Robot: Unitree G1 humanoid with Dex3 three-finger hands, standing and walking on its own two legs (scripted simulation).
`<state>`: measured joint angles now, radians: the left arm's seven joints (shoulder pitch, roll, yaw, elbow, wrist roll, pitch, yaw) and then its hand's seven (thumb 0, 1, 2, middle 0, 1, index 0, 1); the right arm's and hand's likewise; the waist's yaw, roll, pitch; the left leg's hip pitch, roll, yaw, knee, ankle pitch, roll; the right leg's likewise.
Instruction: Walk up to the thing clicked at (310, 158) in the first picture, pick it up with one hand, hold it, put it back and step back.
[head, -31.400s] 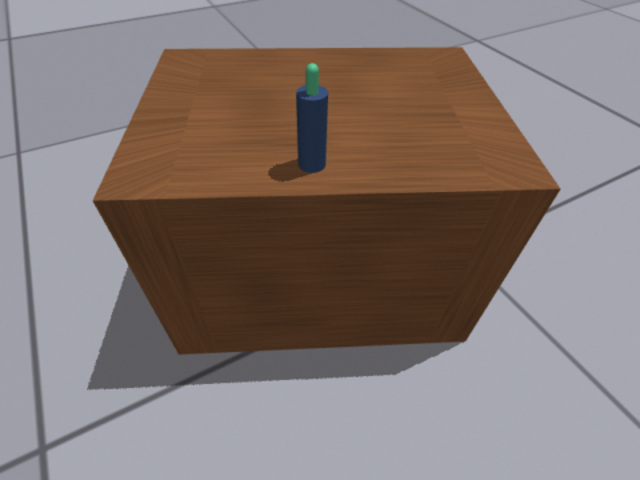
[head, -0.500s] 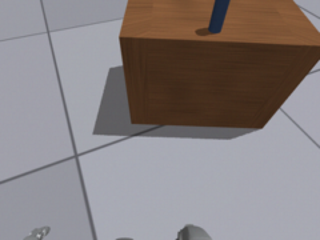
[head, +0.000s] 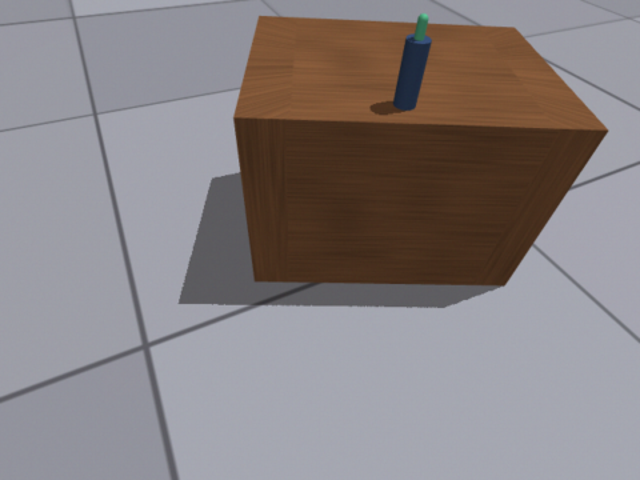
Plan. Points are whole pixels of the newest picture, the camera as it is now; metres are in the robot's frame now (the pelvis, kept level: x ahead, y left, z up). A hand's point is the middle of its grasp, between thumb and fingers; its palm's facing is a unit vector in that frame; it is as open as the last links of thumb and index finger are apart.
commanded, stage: step back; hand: right
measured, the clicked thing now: (413, 63) +1.06 -0.22 +0.05
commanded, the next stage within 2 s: stand in 0.50 s
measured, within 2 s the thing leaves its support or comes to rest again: neither
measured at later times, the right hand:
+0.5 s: hand out of the picture +0.14 -0.25 -0.14, palm faces -0.02 +0.93 -0.36, open 7.4 cm
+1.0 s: hand out of the picture +0.09 -0.26 -0.14, palm faces -0.03 +0.94 -0.34, open 7.4 cm
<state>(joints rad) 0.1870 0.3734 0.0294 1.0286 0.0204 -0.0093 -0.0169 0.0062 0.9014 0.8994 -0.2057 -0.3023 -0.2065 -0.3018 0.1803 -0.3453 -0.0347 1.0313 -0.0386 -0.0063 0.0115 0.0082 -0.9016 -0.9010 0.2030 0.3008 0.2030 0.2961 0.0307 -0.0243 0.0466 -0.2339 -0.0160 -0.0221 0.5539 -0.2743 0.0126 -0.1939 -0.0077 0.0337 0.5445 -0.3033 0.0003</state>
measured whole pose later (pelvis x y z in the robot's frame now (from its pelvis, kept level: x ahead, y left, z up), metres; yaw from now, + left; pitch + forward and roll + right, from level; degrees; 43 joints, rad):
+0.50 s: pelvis +0.02 +0.00 +0.01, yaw +0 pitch -2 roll +0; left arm 0.07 0.37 0.02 1.08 0.02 -0.02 0.00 0.00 0.90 0.90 -0.20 -0.30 -0.21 -0.30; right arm 0.06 -0.33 -0.03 1.09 -0.03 -0.01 0.00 0.01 -0.90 -0.90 0.20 0.30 0.20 0.30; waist 0.02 -0.02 0.06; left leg -0.17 -0.02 -0.03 0.46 -0.25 0.01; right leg -0.11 -0.01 0.03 0.43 -0.28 0.02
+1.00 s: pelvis +0.00 +0.00 +0.02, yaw +1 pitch -3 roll +0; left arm 0.10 0.35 0.00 1.14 0.01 -0.02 -0.01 0.00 0.90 0.90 -0.20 -0.30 -0.21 -0.30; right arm 0.09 -0.34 -0.01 1.13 -0.01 -0.01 0.01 0.01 -0.90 -0.90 0.20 0.30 0.20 0.30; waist 0.00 0.00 0.07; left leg -0.12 -0.01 -0.03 0.33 -0.16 0.00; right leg -0.07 -0.01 0.02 0.31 -0.19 0.02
